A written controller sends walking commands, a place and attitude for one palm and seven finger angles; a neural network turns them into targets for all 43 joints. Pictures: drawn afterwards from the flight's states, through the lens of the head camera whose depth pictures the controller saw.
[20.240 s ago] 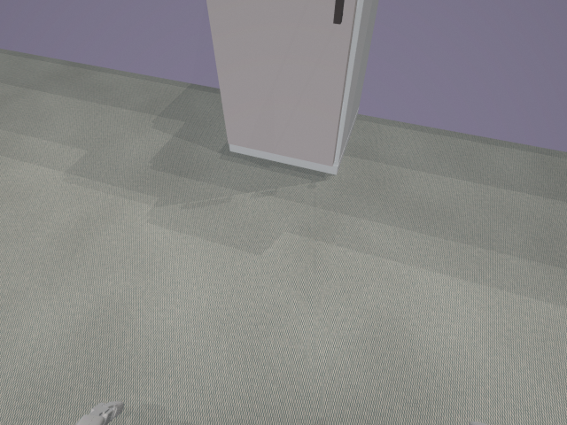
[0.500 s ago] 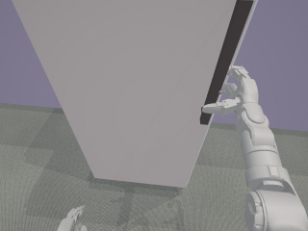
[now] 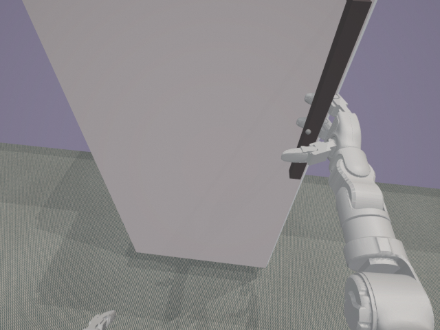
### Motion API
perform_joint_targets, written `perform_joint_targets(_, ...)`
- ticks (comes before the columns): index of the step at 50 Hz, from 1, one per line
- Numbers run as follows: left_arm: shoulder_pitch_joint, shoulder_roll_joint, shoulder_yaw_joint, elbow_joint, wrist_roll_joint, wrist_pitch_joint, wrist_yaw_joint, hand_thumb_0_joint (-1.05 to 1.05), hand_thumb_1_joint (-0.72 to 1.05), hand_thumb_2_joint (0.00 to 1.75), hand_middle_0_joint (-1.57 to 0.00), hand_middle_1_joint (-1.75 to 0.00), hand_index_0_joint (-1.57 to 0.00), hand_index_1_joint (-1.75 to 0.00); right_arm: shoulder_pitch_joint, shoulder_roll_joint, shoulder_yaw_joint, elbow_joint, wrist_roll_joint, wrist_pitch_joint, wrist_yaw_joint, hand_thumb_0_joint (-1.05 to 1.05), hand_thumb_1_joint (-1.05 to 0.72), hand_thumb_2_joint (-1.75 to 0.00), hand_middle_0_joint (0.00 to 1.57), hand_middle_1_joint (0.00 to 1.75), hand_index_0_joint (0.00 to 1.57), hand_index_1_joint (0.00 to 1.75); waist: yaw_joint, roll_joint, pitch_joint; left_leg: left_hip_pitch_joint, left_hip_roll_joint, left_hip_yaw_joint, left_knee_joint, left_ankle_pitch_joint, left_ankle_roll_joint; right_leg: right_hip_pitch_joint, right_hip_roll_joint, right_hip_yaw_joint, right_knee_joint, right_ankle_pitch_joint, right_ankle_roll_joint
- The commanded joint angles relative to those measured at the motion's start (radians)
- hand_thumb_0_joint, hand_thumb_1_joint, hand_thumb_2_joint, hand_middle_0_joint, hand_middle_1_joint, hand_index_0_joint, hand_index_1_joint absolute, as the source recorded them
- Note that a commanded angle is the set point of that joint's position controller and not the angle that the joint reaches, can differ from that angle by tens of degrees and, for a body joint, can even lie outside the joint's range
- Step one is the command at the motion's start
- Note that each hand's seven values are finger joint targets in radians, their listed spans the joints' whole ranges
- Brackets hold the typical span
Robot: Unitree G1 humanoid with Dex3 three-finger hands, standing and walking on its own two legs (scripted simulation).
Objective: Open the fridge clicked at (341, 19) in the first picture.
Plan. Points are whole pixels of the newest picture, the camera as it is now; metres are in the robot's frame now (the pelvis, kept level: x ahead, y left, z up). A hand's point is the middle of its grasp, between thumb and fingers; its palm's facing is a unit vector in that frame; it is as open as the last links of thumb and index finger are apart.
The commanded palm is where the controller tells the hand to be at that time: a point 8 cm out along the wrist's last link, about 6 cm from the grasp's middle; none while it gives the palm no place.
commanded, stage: slide the fingers in behind the handle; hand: right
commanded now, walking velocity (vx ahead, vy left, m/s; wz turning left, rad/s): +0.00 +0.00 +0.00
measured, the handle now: (316, 103) +0.49 -0.13 +0.19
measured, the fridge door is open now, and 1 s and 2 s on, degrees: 0 0 2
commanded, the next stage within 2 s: grip the handle and tug to test in 0.50 s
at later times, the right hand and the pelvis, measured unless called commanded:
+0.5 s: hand (310, 131) +0.42 -0.12 +0.17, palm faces +0.05 +1.00 +0.03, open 14.0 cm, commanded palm +0.39 -0.17 +0.17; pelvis +0.00 +0.01 +0.00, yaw +0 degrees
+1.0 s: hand (306, 131) +0.43 -0.11 +0.17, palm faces +0.03 +1.00 +0.02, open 10.2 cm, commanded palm +0.40 -0.17 +0.17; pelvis +0.00 +0.00 +0.00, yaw +0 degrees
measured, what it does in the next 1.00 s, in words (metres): stands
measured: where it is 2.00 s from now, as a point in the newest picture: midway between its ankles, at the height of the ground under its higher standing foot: outside the picture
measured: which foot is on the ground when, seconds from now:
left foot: down 0.00-1.00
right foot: down 0.00-1.00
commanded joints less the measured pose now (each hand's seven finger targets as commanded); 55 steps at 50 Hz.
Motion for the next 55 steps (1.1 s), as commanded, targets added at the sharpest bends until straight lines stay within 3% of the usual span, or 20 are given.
perform_joint_targets(1, -0.074, 0.115, 0.039, -0.135, 0.003, -0.047, 0.005, 0.0, 0.9, 0.9, -0.2, -0.3, -0.2, -0.3, -0.51, -0.126, -0.012, -0.267, 0.007, -0.057, -0.018, 0.0, 0.5, -0.3, 0.3, 1.2, 0.3, 1.2, -0.006, 0.041, -0.302, 0.063, -0.005, -0.045, -0.036, 0.303, 0.002, 0.156, -0.002, 0.064, -0.031, 0.264, -0.015)
perform_joint_targets(5, -0.077, 0.116, 0.037, -0.133, 0.009, -0.04, 0.007, 0.0, 0.9, 0.9, -0.2, -0.3, -0.2, -0.3, -0.506, -0.175, -0.055, -0.269, -0.004, -0.057, -0.04, 0.0, 0.5, -0.3, 0.3, 1.2, 0.3, 1.2, -0.016, 0.055, -0.311, 0.093, -0.002, -0.051, -0.038, 0.309, 0.002, 0.142, 0.002, 0.061, -0.037, 0.26, -0.017)
perform_joint_targets(8, -0.081, 0.119, 0.036, -0.137, 0.009, -0.034, 0.008, 0.0, 0.9, 0.9, -0.2, -0.3, -0.2, -0.3, -0.451, -0.171, -0.05, -0.242, -0.003, -0.056, -0.033, 0.0, 0.5, -0.3, 0.3, 1.2, 0.3, 1.2, -0.019, 0.081, -0.302, 0.117, 0.001, -0.05, -0.042, 0.32, 0.0, 0.127, 0.002, 0.052, -0.04, 0.257, -0.017)
perform_joint_targets(11, -0.088, 0.111, 0.033, -0.137, 0.005, -0.036, 0.008, 0.0, 0.9, 0.9, -0.2, -0.3, -0.2, -0.3, -0.511, -0.118, 0.008, -0.238, -0.006, -0.052, -0.02, 0.0, 0.5, -0.3, 0.3, 1.2, 0.3, 1.2, 0.006, 0.049, -0.263, 0.064, 0.0, -0.052, -0.05, 0.297, -0.002, 0.139, 0.002, 0.054, -0.038, 0.229, -0.019)
perform_joint_targets(13, -0.086, 0.121, 0.034, -0.138, 0.006, -0.03, 0.012, 0.0, 0.9, 0.9, -0.2, -0.3, -0.2, -0.3, -0.487, -0.161, -0.029, -0.216, 0.0, -0.045, -0.019, 0.0, 0.5, -0.3, 0.3, 1.2, 0.3, 1.2, -0.002, 0.066, -0.266, 0.079, 0.002, -0.055, -0.055, 0.286, -0.003, 0.129, 0.002, 0.055, -0.039, 0.221, -0.021)
perform_joint_targets(17, -0.098, 0.111, 0.029, -0.141, 0.002, -0.032, 0.015, 0.0, 0.9, 0.9, -0.2, -0.3, -0.2, -0.3, -0.533, -0.127, -0.001, -0.236, 0.013, -0.047, -0.005, 0.0, 0.5, -0.3, 0.3, 1.2, 0.3, 1.2, 0.004, 0.041, -0.28, 0.074, 0.003, -0.056, -0.055, 0.29, -0.003, 0.138, 0.007, 0.056, -0.038, 0.216, -0.019)
perform_joint_targets(21, -0.093, 0.114, 0.032, -0.14, 0.006, -0.035, 0.013, 0.0, 0.9, 0.9, -0.2, -0.3, -0.2, -0.3, -0.504, -0.17, -0.047, -0.244, 0.015, -0.065, -0.011, 0.0, 0.5, -0.3, 0.3, 1.2, 0.3, 1.2, -0.011, 0.054, -0.312, 0.099, 0.003, -0.057, -0.048, 0.312, -0.001, 0.141, 0.008, 0.057, -0.036, 0.237, -0.02)
perform_joint_targets(24, -0.098, 0.116, 0.03, -0.142, 0.004, -0.031, 0.013, 0.0, 0.9, 0.9, -0.2, -0.3, -0.2, -0.3, -0.486, -0.171, -0.036, -0.237, 0.011, -0.067, -0.005, 0.0, 0.5, -0.3, 0.3, 1.2, 0.3, 1.2, -0.006, 0.072, -0.291, 0.105, 0.006, -0.058, -0.048, 0.325, -0.005, 0.127, 0.008, 0.053, -0.038, 0.236, -0.023)
perform_joint_targets(27, -0.1, 0.113, 0.032, -0.147, 0.001, -0.034, 0.008, 0.0, 0.9, 0.9, -0.2, -0.3, -0.2, -0.3, -0.477, -0.123, 0.001, -0.249, 0.009, -0.059, -0.001, 0.0, 0.5, -0.3, 0.3, 1.2, 0.3, 1.2, -0.007, 0.049, -0.287, 0.085, 0.003, -0.052, -0.047, 0.311, -0.001, 0.141, 0.006, 0.056, -0.039, 0.236, -0.019)
perform_joint_targets(29, -0.1, 0.119, 0.034, -0.149, 0.003, -0.031, 0.01, 0.0, 0.9, 0.9, -0.2, -0.3, -0.2, -0.3, -0.471, -0.168, -0.036, -0.259, 0.009, -0.056, -0.005, 0.0, 0.5, -0.3, 0.3, 1.2, 0.3, 1.2, -0.014, 0.053, -0.296, 0.1, 0.003, -0.054, -0.048, 0.319, 0.0, 0.143, 0.005, 0.057, -0.039, 0.248, -0.021)
perform_joint_targets(30, -0.106, 0.115, 0.032, -0.15, 0.001, -0.029, 0.01, 0.0, 0.9, 0.9, -0.2, -0.3, -0.2, -0.3, -0.467, -0.15, -0.023, -0.255, 0.01, -0.05, -0.003, 0.0, 0.5, -0.3, 0.3, 1.2, 0.3, 1.2, -0.014, 0.047, -0.284, 0.097, 0.003, -0.055, -0.051, 0.317, -0.001, 0.137, 0.007, 0.052, -0.04, 0.242, -0.021)
perform_joint_targets(32, -0.104, 0.111, 0.031, -0.145, 0.001, -0.031, 0.011, 0.0, 0.9, 0.9, -0.2, -0.3, -0.2, -0.3, -0.52, -0.126, 0.006, -0.265, 0.009, -0.046, -0.003, 0.0, 0.41, -0.34, 0.31, 1.21, 0.31, 1.21, 0.002, 0.022, -0.271, 0.07, 0.002, -0.052, -0.056, 0.29, -0.001, 0.146, 0.005, 0.055, -0.042, 0.224, -0.018)
perform_joint_targets(33, -0.098, 0.117, 0.034, -0.148, 0.001, -0.031, 0.011, 0.0, 0.9, 0.9, -0.2, -0.3, -0.2, -0.3, -0.495, -0.128, 0.001, -0.252, 0.01, -0.046, -0.006, 0.0, 0.36, -0.36, 0.32, 1.22, 0.32, 1.22, -0.001, 0.06, -0.269, 0.076, 0.0, -0.048, -0.058, 0.275, -0.002, 0.141, 0.003, 0.06, -0.042, 0.221, -0.02)
perform_joint_targets(39, -0.099, 0.118, 0.032, -0.143, 0.003, -0.031, 0.014, 0.0, 0.9, 0.9, -0.2, -0.3, -0.2, -0.3, -0.487, -0.152, -0.028, -0.24, 0.013, -0.044, -0.016, 0.0, 0.08, -0.48, 0.35, 1.26, 0.35, 1.26, -0.009, 0.063, -0.277, 0.08, 0.001, -0.051, -0.058, 0.272, -0.001, 0.136, 0.002, 0.061, -0.046, 0.22, -0.019)
perform_joint_targets(42, -0.093, 0.115, 0.032, -0.135, 0.003, -0.033, 0.014, 0.0, 0.9, 0.9, -0.2, -0.3, -0.2, -0.3, -0.536, -0.117, 0.009, -0.229, 0.006, -0.044, -0.018, 0.0, -0.06, -0.54, 0.36, 1.28, 0.36, 1.28, 0.008, 0.058, -0.26, 0.051, -0.001, -0.049, -0.061, 0.245, -0.001, 0.14, 0.001, 0.065, -0.048, 0.201, -0.017)
perform_joint_targets(47, -0.087, 0.112, 0.031, -0.131, 0.006, -0.036, 0.012, 0.0, 0.9, 0.9, -0.2, -0.3, -0.2, -0.3, -0.553, -0.124, 0.001, -0.241, 0.003, -0.06, -0.027, 0.0, -0.29, -0.64, 0.38, 1.31, 0.38, 1.31, 0.001, 0.027, -0.3, 0.061, -0.003, -0.047, -0.05, 0.264, 0.004, 0.161, 0.002, 0.068, -0.042, 0.231, -0.012)
perform_joint_targets(49, -0.084, 0.116, 0.034, -0.134, 0.007, -0.037, 0.012, 0.0, 0.9, 0.9, -0.2, -0.3, -0.2, -0.3, -0.527, -0.142, -0.021, -0.235, 0.004, -0.067, -0.032, 0.0, -0.39, -0.68, 0.4, 1.33, 0.4, 1.33, -0.007, 0.056, -0.313, 0.077, -0.003, -0.046, -0.048, 0.273, 0.003, 0.156, -0.001, 0.07, -0.043, 0.243, -0.015)
perform_joint_targets(52, -0.086, 0.111, 0.032, -0.131, 0.007, -0.04, 0.01, 0.0, 0.9, 0.9, -0.2, -0.3, -0.2, -0.3, -0.532, -0.115, 0.001, -0.23, 0.001, -0.068, -0.034, 0.0, -0.53, -0.74, 0.41, 1.35, 0.41, 1.35, -0.003, 0.043, -0.305, 0.066, -0.005, -0.046, -0.044, 0.285, 0.003, 0.162, -0.001, 0.067, -0.04, 0.252, -0.012)
perform_joint_targets(53, -0.077, 0.119, 0.035, -0.129, 0.01, -0.038, 0.012, 0.0, 0.9, 0.9, -0.2, -0.3, -0.2, -0.3, -0.532, -0.129, -0.007, -0.226, -0.001, -0.071, -0.038, 0.0, -0.57, -0.76, 0.42, 1.35, 0.42, 1.35, 0.0, 0.074, -0.306, 0.08, -0.004, -0.041, -0.045, 0.287, 0.002, 0.158, -0.003, 0.069, -0.041, 0.259, -0.014)
perform_joint_targets(55, -0.082, 0.113, 0.036, -0.133, 0.007, -0.04, 0.007, 0.0, 0.9, 0.9, -0.2, -0.3, -0.2, -0.3, -0.53, -0.098, 0.016, -0.253, -0.004, -0.07, -0.035, 0.0, -0.67, -0.8, 0.43, 1.37, 0.43, 1.37, -0.002, 0.045, -0.319, 0.072, -0.005, -0.042, -0.039, 0.307, 0.005, 0.177, -0.003, 0.07, -0.038, 0.284, -0.011)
